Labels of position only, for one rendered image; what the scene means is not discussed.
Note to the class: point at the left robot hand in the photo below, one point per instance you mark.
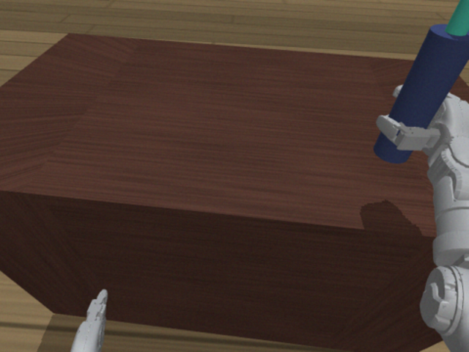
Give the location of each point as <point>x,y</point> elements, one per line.
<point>90,334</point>

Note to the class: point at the right robot hand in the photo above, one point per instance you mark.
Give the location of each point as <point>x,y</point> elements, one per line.
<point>451,119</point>

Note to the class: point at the bottle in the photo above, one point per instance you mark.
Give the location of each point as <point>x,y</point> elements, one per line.
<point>441,59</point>

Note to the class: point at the right robot arm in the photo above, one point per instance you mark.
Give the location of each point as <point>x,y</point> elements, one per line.
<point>445,302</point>

